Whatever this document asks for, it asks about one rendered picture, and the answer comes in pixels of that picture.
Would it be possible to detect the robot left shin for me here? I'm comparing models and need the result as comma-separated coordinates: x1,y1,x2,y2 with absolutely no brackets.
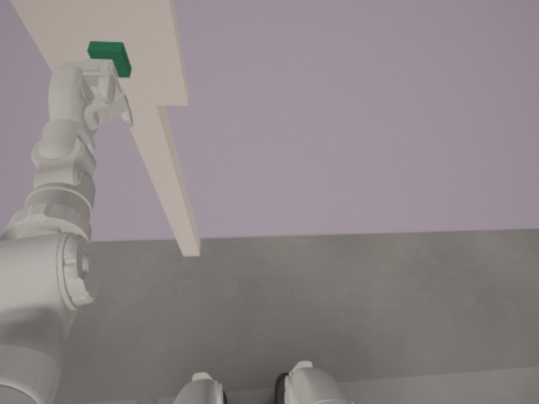
192,372,214,381

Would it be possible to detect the panel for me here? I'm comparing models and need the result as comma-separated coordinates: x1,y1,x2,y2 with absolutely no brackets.
10,0,200,257

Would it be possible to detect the robot left thigh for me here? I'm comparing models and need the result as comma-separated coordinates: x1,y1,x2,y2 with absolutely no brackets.
173,379,223,404

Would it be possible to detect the button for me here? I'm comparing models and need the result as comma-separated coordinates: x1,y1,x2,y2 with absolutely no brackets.
88,41,131,77

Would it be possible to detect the left robot upper arm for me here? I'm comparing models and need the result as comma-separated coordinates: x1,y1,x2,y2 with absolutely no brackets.
0,231,100,404

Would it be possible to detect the robot left forearm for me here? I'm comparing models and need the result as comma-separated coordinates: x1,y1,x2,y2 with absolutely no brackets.
0,119,96,245

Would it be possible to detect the robot left hand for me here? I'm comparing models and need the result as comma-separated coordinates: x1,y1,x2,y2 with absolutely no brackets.
48,59,133,138

